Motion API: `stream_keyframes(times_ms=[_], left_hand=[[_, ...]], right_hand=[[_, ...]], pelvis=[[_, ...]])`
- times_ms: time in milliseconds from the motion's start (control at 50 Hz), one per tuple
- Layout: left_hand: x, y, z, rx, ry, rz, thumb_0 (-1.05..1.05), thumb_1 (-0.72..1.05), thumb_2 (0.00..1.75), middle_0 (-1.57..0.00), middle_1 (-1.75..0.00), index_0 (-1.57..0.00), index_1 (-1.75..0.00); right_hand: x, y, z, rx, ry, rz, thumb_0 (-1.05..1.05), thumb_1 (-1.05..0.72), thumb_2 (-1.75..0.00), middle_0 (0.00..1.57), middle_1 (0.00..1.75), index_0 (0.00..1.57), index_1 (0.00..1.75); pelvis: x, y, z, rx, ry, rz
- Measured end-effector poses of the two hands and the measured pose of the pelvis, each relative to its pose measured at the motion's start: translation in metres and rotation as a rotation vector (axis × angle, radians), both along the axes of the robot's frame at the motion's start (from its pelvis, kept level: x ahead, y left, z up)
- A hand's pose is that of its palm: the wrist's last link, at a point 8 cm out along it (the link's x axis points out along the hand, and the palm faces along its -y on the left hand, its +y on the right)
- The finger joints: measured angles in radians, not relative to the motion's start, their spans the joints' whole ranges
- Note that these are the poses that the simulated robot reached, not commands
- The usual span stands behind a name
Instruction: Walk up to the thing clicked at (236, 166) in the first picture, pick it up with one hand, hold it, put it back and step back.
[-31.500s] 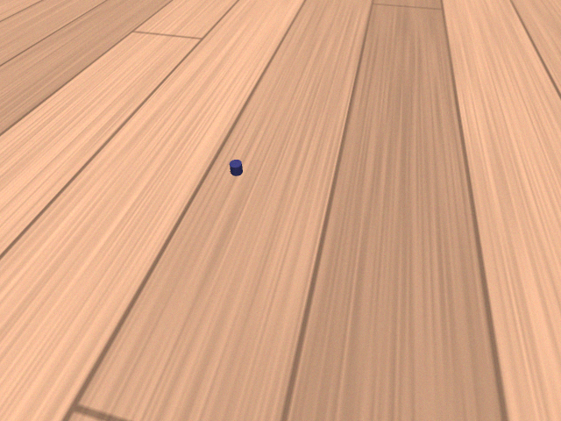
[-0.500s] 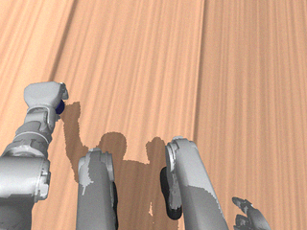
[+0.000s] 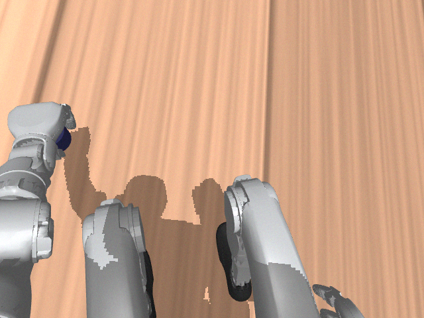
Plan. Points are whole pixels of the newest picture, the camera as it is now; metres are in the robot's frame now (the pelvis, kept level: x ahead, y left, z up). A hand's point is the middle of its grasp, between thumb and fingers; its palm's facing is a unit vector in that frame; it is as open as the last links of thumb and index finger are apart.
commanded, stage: crouch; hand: left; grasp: from above
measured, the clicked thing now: (50, 135) +0.48 +0.26 -0.19
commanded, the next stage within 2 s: lower in 0.22 s
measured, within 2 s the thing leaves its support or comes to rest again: neither
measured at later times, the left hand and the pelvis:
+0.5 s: hand (58, 142) +0.47 +0.26 -0.21, palm faces -0.47 -0.04 -0.88, open 7.9 cm; pelvis +0.00 +0.00 -0.03, yaw -1 degrees
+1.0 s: hand (68, 142) +0.48 +0.25 -0.26, palm faces -0.45 -0.06 -0.89, open 7.9 cm; pelvis +0.01 +0.00 -0.05, yaw -4 degrees
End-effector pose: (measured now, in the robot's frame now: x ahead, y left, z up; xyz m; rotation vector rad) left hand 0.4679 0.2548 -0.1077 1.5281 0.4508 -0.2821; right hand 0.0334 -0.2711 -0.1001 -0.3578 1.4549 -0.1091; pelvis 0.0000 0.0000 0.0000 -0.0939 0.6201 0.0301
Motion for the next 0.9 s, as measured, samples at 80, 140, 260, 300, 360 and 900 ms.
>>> stream_keyframes(times_ms=[80, 140, 260, 300, 360, 900], left_hand=[[0.003, 0.0, -0.006, 0.003, 0.004, 0.004, -0.01, 0.16, 0.49, -0.65, -0.66, -0.85, -0.65], [0.006, 0.0, -0.01, 0.0, 0.002, 0.007, -0.01, 0.16, 0.49, -0.65, -0.66, -0.85, -0.65], [0.009, 0.001, -0.019, -0.001, 0.006, 0.006, -0.01, 0.16, 0.49, -0.65, -0.66, -0.86, -0.65], [0.008, 0.001, -0.022, -0.003, 0.01, 0.007, -0.01, 0.16, 0.49, -0.65, -0.66, -0.86, -0.64], [0.008, 0.002, -0.027, -0.006, 0.012, 0.005, -0.01, 0.16, 0.5, -0.65, -0.66, -0.86, -0.64], [0.018, 0.0, -0.083, -0.025, 0.001, 0.004, -0.01, 0.15, 0.5, -0.66, -0.65, -0.87, -0.64]], right_hand=[[-0.001, 0.001, -0.006, 0.008, 0.003, 0.011, 0.01, -0.91, -0.9, 0.2, 0.3, 0.2, 0.3], [-0.001, 0.001, -0.009, 0.01, 0.005, 0.02, 0.01, -0.91, -0.9, 0.2, 0.3, 0.2, 0.3], [-0.003, -0.002, -0.011, 0.006, 0.015, 0.029, 0.01, -0.91, -0.9, 0.2, 0.3, 0.2, 0.3], [-0.004, -0.003, -0.012, 0.002, 0.019, 0.032, 0.01, -0.91, -0.9, 0.2, 0.3, 0.2, 0.3], [-0.004, -0.004, -0.012, -0.005, 0.025, 0.035, 0.01, -0.91, -0.91, 0.2, 0.3, 0.2, 0.3], [-0.018, 0.006, -0.023, 0.009, 0.073, 0.086, 0.0, -0.91, -0.9, 0.2, 0.3, 0.2, 0.3]], pelvis=[[0.0, 0.0, -0.006, -0.002, -0.005, -0.002], [0.0, -0.001, -0.01, -0.004, -0.009, -0.004], [0.001, -0.001, -0.016, -0.009, -0.017, -0.008], [0.001, -0.001, -0.018, -0.011, -0.018, -0.009], [0.002, -0.001, -0.02, -0.015, -0.02, -0.01], [0.006, 0.003, -0.048, -0.051, -0.043, -0.028]])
